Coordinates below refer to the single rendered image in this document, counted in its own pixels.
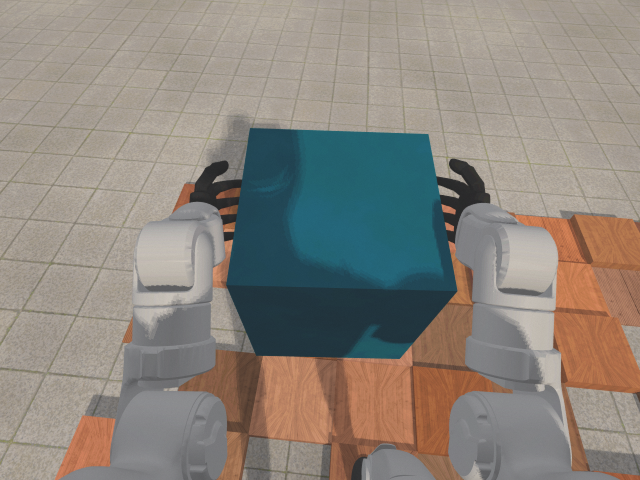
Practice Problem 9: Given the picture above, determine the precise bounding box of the right robot upper arm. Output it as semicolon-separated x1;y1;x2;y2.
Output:
448;391;620;480

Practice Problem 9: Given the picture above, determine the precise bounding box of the left robot forearm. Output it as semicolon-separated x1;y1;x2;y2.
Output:
110;202;226;464

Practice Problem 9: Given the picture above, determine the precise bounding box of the right robot forearm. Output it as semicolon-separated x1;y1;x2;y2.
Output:
455;203;572;466

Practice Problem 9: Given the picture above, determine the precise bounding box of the robot left hand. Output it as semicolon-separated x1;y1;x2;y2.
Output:
189;161;242;242

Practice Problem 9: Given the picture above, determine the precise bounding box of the right robot shin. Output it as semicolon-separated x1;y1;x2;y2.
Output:
370;443;396;455

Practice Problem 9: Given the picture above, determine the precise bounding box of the robot right hand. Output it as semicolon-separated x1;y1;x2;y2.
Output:
436;159;490;244

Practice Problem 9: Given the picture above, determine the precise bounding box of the carton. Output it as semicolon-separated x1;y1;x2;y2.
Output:
226;128;457;359

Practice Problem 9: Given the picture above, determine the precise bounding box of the left robot upper arm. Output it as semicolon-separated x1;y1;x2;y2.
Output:
59;391;227;480

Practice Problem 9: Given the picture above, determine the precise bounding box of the robot right thigh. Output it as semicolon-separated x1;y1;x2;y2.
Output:
361;449;436;480

